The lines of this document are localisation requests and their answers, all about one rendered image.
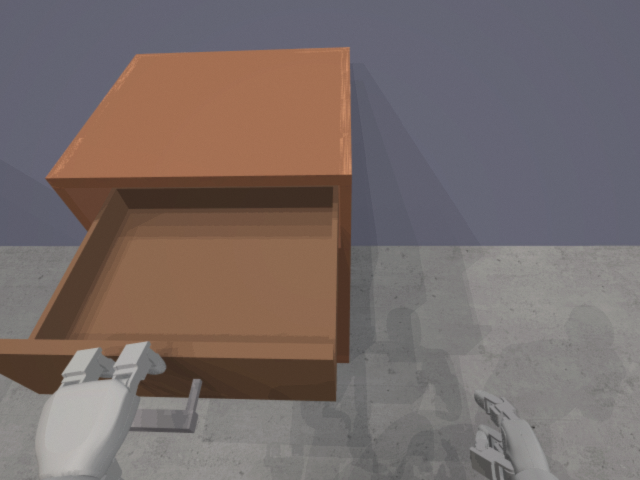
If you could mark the cabinet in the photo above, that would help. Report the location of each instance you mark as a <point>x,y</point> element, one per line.
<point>214,119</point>

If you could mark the robot left hand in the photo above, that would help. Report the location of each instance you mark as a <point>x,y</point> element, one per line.
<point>85,422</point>

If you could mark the drawer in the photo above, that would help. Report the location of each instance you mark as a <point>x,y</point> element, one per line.
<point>235,285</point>

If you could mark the robot right hand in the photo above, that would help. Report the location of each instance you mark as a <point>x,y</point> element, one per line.
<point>500,456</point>

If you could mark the handle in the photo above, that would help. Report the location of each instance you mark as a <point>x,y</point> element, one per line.
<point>163,420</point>

